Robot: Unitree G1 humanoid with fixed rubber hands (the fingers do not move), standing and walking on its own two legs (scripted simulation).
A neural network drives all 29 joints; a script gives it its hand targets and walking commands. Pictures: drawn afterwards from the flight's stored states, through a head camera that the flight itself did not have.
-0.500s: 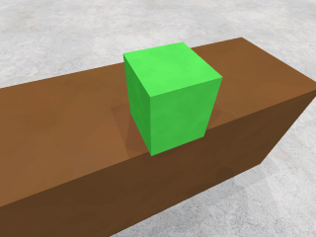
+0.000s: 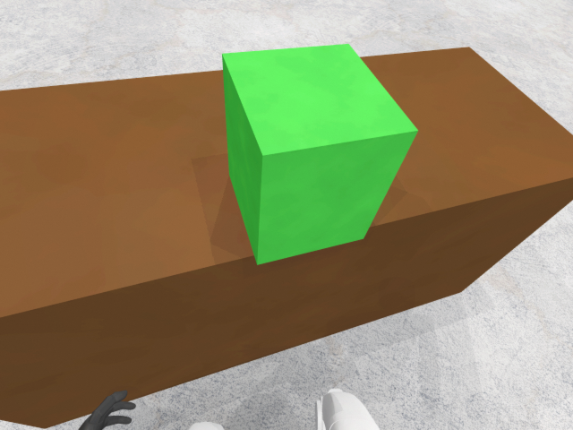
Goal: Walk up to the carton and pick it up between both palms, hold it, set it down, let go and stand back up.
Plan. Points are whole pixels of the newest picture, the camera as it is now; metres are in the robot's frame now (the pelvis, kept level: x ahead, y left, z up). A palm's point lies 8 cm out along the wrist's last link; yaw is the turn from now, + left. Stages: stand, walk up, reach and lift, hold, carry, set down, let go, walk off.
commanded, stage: walk up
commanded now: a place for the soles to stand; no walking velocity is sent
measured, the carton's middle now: (301, 157) +0.50 -0.01 +0.08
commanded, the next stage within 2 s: none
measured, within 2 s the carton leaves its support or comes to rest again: neither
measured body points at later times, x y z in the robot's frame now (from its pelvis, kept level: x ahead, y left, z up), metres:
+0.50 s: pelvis +0.02 -0.16 -0.01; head +0.04 -0.14 +0.44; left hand +0.02 +0.09 -0.16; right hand +0.18 -0.38 -0.12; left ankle +0.01 -0.08 -0.73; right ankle +0.07 -0.26 -0.73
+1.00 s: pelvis +0.05 -0.19 +0.00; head +0.05 -0.18 +0.45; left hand -0.02 +0.05 -0.14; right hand +0.20 -0.39 -0.14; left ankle +0.01 -0.08 -0.73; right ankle +0.08 -0.27 -0.73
